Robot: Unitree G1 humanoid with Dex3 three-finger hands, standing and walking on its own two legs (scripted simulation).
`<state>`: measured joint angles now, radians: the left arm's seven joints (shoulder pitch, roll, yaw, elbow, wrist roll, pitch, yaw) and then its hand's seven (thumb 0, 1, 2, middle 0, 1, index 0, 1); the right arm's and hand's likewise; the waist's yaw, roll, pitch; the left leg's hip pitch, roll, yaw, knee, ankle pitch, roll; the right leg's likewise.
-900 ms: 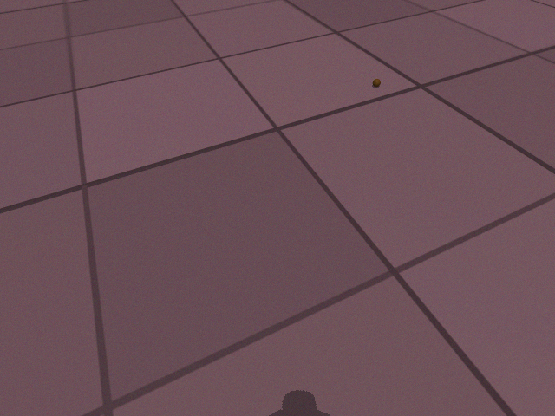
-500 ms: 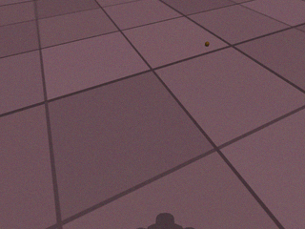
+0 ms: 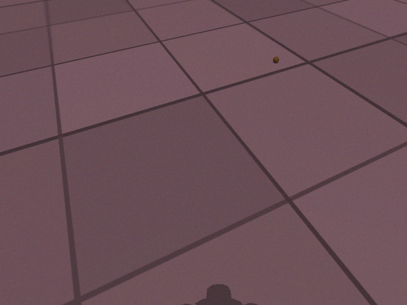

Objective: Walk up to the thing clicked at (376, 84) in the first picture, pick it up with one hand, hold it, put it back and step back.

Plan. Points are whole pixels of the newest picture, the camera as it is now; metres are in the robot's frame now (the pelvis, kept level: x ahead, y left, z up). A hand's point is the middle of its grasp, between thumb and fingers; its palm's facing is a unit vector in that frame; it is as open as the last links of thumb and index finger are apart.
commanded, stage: stand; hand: left
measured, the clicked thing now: (276, 59) +2.38 -0.67 -0.75
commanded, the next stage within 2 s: walk up in 0.22 s
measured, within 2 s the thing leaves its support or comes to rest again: neither
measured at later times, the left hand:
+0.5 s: hand (109, 293) +0.19 +0.24 -0.12, palm faces -0.12 -0.92 -0.37, open 7.4 cm
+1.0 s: hand (177, 222) +0.37 +0.11 -0.18, palm faces -0.21 -0.93 -0.31, open 7.4 cm
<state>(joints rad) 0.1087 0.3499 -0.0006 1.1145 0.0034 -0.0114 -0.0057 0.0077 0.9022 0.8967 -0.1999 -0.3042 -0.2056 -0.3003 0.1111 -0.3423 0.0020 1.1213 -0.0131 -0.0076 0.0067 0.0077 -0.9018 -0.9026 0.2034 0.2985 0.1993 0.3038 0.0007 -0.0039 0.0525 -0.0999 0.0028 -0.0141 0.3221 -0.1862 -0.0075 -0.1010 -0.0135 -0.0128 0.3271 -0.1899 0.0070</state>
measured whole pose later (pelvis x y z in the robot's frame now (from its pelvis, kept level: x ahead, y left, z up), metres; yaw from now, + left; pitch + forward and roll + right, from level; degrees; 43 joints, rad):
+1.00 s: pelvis +0.31 -0.16 -0.02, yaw -16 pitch -1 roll -3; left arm 0.36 0.43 0.06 0.98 0.00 -0.08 -0.08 0.01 0.90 0.90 -0.20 -0.30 -0.21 -0.30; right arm 0.14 -0.42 -0.07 0.92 -0.03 -0.04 0.11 0.01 -0.90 -0.90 0.21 0.30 0.20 0.30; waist 0.08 0.01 0.03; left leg -0.52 0.13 0.04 0.56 -0.05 0.00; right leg 0.07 0.02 -0.03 0.36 -0.42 0.01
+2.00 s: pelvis +0.92 -0.36 -0.03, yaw -22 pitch -2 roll +0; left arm 0.35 0.47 0.07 0.94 0.00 -0.07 -0.05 0.01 0.90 0.90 -0.20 -0.30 -0.21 -0.30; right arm 0.18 -0.40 -0.08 0.89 -0.04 -0.08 0.09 0.01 -0.90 -0.90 0.20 0.30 0.20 0.30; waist 0.06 -0.05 0.05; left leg -0.44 0.05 0.08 0.62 -0.15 0.02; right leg -0.06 -0.06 -0.02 0.68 -0.49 -0.02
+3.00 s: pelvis +1.34 -0.54 -0.03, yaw -19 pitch -3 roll -2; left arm 0.35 0.44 0.07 0.91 0.01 -0.07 -0.04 0.01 0.90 0.90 -0.20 -0.30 -0.21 -0.30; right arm 0.24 -0.40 -0.07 0.91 -0.03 -0.04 0.09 0.01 -0.90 -0.90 0.20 0.30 0.20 0.30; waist 0.04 -0.01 0.08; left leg -0.41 0.05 0.02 0.57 -0.11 0.03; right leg -0.01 -0.04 -0.15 0.52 -0.44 0.01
